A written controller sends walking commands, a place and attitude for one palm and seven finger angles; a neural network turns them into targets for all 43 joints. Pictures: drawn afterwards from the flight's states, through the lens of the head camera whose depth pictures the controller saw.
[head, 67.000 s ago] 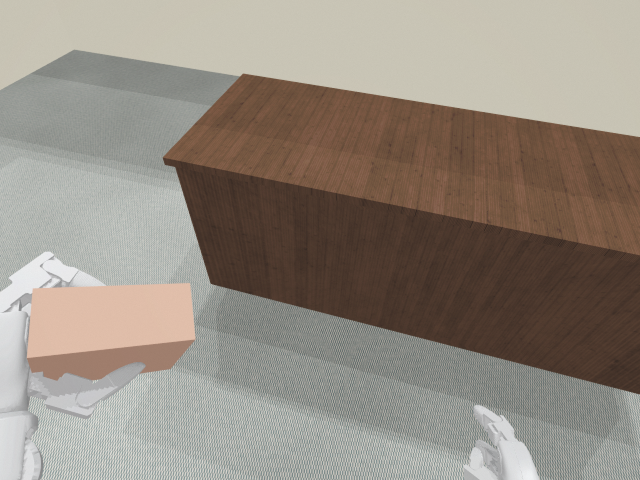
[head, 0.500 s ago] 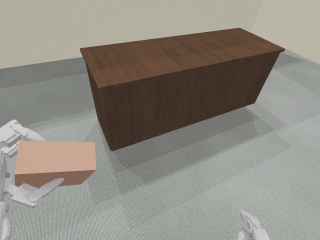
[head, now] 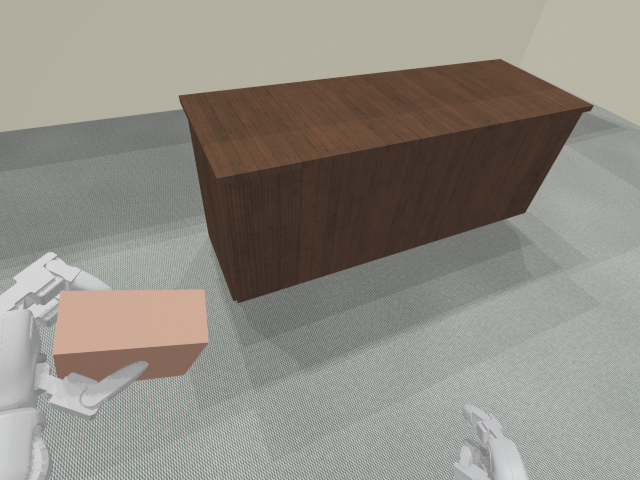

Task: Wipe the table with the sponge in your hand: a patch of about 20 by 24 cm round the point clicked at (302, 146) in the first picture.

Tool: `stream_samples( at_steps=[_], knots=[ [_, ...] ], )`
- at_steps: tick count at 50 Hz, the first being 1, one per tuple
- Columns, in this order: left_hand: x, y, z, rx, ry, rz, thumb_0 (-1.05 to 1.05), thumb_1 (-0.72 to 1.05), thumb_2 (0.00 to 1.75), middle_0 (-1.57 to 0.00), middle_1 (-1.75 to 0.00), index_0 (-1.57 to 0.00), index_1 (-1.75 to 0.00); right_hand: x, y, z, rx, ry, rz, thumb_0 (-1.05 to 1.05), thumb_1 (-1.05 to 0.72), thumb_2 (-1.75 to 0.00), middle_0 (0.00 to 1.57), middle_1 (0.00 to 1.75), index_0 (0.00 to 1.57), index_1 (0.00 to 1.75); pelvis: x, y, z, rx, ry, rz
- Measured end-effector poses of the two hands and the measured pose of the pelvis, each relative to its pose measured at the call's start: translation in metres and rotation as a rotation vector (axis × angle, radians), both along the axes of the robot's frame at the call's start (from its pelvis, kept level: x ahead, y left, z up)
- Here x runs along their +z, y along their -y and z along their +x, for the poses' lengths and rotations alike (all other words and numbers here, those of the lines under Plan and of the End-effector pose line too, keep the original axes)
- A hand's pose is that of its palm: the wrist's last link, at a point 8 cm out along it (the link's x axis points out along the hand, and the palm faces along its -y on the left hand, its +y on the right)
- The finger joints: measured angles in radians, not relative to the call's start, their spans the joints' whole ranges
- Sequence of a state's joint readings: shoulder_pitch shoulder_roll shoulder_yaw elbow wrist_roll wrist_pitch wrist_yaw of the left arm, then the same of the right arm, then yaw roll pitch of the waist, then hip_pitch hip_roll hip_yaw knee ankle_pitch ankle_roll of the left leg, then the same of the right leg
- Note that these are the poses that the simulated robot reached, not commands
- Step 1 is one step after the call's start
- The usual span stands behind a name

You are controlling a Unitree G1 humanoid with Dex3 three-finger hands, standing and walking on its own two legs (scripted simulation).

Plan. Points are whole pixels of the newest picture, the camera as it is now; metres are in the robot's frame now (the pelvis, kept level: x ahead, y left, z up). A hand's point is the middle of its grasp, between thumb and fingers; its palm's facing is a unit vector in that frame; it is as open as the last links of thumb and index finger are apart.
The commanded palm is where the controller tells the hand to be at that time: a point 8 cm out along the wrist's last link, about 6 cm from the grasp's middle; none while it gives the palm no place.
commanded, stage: stop stepping back and stand still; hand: left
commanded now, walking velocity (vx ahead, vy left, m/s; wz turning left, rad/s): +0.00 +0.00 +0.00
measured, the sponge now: (153, 338) +0.23 +0.20 +0.12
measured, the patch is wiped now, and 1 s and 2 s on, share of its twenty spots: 0.95 0.95 0.95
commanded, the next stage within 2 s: stand and wait in 0.12 s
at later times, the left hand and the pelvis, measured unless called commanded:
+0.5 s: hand (100, 321) +0.22 +0.24 +0.15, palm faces +0.39 -0.86 -0.31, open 10.0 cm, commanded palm +0.18 +0.28 +0.18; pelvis +0.02 +0.00 +0.00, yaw +0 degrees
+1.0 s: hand (99, 322) +0.22 +0.24 +0.15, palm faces +0.40 -0.86 -0.32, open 10.0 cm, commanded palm +0.17 +0.28 +0.18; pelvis +0.01 +0.00 +0.00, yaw +0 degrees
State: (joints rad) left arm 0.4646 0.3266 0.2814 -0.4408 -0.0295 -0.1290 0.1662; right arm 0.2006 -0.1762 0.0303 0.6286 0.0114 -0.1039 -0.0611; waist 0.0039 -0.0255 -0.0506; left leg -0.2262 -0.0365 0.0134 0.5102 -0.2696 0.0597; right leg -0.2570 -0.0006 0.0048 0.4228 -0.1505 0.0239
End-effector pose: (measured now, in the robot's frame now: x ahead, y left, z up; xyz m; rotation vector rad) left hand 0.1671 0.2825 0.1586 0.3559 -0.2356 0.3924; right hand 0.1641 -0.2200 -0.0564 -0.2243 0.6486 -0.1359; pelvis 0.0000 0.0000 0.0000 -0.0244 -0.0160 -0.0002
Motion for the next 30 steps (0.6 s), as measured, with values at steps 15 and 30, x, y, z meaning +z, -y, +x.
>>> stream_samples(
  at_steps=[15, 30],
  knots=[
    [0.000, -0.001, 0.015, -0.004, -0.026, 0.008, 0.00, -0.53, 1.07, -0.76, -1.39, -0.77, -1.37, 0.002, 0.006, 0.018, -0.016, -0.011, -0.009, 0.01, -0.90, -0.90, 0.20, 0.30, 0.20, 0.30, 0.001, 0.000, 0.013, 0.000, -0.012, -0.001],
    [-0.001, 0.002, 0.015, -0.005, -0.039, 0.008, 0.00, -0.53, 1.07, -0.76, -1.39, -0.77, -1.37, -0.001, 0.011, 0.013, -0.031, -0.030, -0.010, 0.01, -0.90, -0.90, 0.20, 0.30, 0.20, 0.30, 0.002, 0.002, 0.015, -0.002, -0.015, -0.002]
  ],
)
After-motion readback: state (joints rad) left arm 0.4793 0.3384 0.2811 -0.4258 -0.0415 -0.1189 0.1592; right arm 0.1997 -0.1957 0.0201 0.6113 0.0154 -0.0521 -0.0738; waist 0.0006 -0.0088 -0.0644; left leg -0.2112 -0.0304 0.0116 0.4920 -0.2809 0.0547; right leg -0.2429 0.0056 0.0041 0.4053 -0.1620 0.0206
